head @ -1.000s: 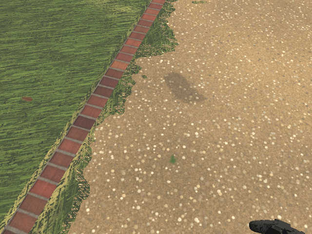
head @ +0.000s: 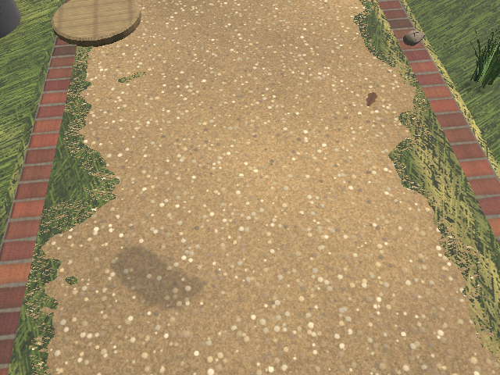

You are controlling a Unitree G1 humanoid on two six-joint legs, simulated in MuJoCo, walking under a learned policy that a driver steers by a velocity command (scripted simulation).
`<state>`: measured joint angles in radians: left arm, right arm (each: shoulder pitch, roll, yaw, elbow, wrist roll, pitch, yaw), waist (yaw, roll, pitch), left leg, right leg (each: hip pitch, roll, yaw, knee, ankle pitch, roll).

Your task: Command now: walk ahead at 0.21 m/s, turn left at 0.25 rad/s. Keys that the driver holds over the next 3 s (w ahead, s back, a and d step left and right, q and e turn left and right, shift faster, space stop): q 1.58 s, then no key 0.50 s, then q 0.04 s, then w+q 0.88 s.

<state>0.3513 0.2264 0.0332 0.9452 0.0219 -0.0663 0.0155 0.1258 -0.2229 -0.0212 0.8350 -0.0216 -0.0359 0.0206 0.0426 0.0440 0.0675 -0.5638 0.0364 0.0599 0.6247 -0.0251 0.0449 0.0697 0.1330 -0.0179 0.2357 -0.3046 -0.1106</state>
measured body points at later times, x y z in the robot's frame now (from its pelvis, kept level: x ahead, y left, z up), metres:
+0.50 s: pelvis +0.09 +0.01 +0.00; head +0.11 +0.03 +0.45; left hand +0.15 +0.30 -0.12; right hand +0.22 -0.25 -0.11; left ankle +0.15 +0.08 -0.74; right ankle +0.14 -0.14 -0.69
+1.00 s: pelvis +0.10 -0.03 +0.01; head +0.14 -0.03 +0.46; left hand +0.04 +0.25 -0.10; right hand +0.34 -0.21 -0.13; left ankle +0.01 +0.07 -0.68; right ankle +0.13 -0.12 -0.74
